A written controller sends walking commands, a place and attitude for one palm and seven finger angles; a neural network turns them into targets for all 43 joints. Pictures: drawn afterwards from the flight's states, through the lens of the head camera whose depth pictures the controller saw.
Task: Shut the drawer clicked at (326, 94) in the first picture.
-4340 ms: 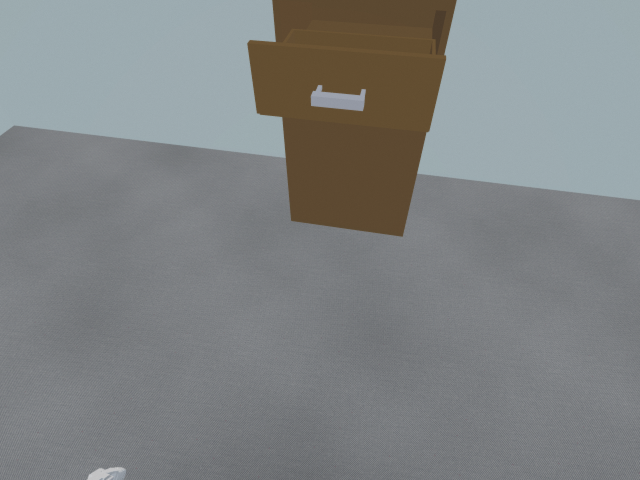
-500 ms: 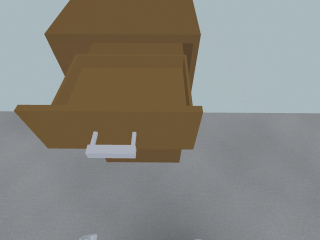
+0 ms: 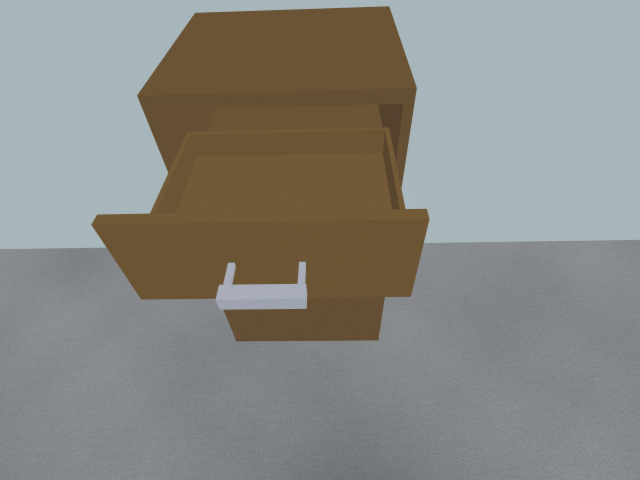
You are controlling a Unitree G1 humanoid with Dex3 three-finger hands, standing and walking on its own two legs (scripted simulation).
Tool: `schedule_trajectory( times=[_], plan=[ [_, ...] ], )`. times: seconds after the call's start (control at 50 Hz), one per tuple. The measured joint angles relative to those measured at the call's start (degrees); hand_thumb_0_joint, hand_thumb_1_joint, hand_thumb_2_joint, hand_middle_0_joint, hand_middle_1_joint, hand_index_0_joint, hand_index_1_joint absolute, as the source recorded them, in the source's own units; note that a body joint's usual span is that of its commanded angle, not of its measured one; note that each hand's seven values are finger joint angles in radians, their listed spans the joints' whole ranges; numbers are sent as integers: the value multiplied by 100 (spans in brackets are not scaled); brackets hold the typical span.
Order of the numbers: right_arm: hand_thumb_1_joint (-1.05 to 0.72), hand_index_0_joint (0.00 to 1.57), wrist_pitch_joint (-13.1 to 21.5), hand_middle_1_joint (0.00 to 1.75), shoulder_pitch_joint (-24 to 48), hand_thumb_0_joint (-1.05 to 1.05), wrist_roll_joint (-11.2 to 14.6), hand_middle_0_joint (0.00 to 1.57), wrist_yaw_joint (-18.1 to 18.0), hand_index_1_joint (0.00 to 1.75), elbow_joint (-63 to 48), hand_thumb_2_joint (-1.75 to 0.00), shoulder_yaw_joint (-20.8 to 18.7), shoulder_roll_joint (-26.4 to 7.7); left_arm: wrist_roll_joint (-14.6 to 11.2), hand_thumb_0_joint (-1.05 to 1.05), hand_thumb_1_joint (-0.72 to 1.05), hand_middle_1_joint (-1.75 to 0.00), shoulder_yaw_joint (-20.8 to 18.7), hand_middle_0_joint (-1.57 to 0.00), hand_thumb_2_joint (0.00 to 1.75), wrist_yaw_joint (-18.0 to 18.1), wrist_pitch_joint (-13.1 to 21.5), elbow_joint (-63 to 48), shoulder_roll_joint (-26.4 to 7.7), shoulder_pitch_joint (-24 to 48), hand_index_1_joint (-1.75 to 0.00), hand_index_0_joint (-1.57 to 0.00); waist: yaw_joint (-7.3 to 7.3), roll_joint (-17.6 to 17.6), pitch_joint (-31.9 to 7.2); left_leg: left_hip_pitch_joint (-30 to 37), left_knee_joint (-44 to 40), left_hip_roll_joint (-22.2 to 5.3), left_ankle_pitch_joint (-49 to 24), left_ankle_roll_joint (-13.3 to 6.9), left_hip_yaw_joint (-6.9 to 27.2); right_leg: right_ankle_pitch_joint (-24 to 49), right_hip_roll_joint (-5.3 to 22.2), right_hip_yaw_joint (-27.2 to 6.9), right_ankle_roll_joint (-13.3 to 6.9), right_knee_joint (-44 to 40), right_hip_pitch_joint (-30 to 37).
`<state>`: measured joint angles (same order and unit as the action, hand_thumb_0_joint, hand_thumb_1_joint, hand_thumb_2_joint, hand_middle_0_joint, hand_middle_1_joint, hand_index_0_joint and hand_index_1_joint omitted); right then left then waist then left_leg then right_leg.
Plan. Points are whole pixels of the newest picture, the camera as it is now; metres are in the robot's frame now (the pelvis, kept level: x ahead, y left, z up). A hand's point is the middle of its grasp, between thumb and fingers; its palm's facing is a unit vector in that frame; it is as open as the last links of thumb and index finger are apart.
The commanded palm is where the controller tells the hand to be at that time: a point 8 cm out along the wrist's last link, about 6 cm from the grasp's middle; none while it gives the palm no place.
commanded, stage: come to a stop and stand still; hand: left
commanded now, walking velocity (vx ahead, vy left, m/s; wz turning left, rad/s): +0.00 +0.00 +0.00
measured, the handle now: (264, 283) +0.37 +0.11 +0.03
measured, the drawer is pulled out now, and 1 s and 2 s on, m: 0.30 0.30 0.30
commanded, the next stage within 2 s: look again from close up in 0.04 s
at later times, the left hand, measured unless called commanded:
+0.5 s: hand out of the picture +0.06 +0.17 -0.16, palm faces +0.02 -0.97 -0.24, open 7.3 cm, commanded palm none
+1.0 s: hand (229, 393) +0.22 +0.13 +0.01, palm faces +0.07 -1.00 +0.00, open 6.6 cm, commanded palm +0.14 +0.19 -0.03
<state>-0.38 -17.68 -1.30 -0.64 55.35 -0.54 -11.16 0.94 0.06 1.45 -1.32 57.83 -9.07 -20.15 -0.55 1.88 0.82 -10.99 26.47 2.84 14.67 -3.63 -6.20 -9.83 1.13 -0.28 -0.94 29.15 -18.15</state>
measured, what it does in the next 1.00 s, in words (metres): stands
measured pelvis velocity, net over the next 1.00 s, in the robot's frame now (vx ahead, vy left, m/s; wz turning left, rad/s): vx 0.03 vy -0.03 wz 0.05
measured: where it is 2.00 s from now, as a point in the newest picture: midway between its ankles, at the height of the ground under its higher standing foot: outside the picture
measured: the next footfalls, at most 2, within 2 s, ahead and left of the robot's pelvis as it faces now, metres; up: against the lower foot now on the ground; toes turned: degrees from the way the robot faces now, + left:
none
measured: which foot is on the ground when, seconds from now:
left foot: down 0.00-1.00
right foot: down 0.00-1.00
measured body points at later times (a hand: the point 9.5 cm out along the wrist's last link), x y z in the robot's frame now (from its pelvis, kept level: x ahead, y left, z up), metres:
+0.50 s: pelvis +0.04 -0.01 +0.01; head +0.06 -0.03 +0.45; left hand +0.06 +0.22 -0.14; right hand +0.03 -0.22 -0.16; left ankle +0.00 +0.08 -0.74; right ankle +0.06 -0.12 -0.74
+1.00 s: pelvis +0.03 -0.03 -0.04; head +0.05 -0.04 +0.41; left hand +0.21 +0.18 +0.02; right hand +0.25 -0.29 -0.08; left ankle +0.00 +0.08 -0.74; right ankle +0.06 -0.12 -0.74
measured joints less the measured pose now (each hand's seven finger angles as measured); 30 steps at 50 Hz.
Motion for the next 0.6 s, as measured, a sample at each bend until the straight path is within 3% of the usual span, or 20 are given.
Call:
schedule_trajectory(
  times=[0.32,0.6],
  plan=[
    [-91,20,131,30,-193,1,37,20,-64,30,673,-90,161,244,-51,1,92,-30,62,-20,90,62,136,341,60,453,-30,-20,131,-11,149,326,-380,-32,1,70,73,-102,-47,54,19,-246,277],
    [-91,20,186,30,124,1,34,20,-117,30,782,-90,166,252,-72,1,93,-30,68,-20,90,94,175,428,17,608,-30,-20,105,-37,146,589,-469,-130,129,176,149,-277,-143,131,-63,-290,531]
  ],
)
